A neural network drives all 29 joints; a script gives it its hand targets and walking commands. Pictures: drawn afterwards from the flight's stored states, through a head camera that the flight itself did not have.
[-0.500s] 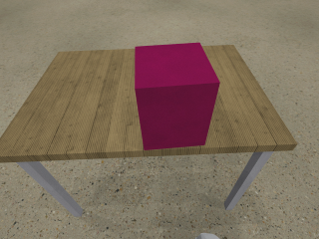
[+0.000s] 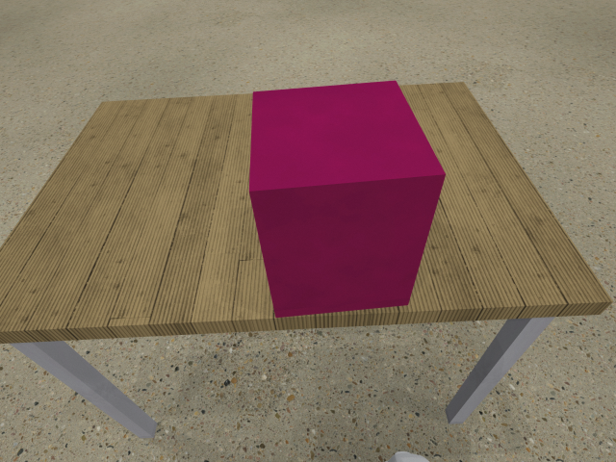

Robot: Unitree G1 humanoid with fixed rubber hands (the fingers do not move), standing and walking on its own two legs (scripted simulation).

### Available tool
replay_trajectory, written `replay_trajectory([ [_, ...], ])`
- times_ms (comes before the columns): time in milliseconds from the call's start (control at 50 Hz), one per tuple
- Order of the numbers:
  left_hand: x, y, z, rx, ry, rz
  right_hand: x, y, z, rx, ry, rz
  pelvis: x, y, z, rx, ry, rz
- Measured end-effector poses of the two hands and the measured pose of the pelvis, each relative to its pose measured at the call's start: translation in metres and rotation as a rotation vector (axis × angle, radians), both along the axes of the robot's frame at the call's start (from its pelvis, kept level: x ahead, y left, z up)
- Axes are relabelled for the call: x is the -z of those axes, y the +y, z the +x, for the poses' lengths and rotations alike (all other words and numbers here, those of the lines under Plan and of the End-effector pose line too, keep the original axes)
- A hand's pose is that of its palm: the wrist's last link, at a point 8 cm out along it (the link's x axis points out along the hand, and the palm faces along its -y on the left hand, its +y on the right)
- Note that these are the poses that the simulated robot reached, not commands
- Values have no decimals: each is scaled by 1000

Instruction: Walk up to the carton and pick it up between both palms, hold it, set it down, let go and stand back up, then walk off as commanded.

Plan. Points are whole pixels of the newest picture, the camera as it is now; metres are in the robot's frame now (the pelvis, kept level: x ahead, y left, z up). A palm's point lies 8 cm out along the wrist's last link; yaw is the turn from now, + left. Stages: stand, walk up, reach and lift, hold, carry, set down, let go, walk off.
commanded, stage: walk up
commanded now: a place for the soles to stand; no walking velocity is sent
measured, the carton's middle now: (333, 203) +0.45 -0.01 +0.10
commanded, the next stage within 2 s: reach and lift in 1.34 s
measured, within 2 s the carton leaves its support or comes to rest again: neither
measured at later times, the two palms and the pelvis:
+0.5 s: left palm out of the picture +0.09 +0.29 -0.09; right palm out of the picture +0.08 -0.32 -0.10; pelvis +0.02 -0.01 +0.00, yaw +0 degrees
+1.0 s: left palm out of the picture +0.10 +0.28 -0.09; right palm out of the picture +0.08 -0.32 -0.10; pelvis +0.02 -0.01 +0.00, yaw +0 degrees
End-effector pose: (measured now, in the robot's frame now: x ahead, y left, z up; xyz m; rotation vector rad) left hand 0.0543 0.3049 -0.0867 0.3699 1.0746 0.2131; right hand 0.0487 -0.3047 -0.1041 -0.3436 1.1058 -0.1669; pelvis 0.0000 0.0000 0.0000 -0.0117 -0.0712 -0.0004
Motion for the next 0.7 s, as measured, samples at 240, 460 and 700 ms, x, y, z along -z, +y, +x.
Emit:
replay_trajectory([
  [240, 3, -11, 22, 13, 6, -13, -5, -11, 19, 2, 26, -24, -2, -8, 18, 0, 43, 5],
  [460, 2, -19, 36, 31, -26, -11, -6, -16, 26, -1, 10, -24, -2, -13, 19, 2, 42, 9],
  [700, 0, -25, 35, 35, -30, -10, -6, -22, 28, -3, -7, -19, -2, -19, 16, 2, 38, 14],
])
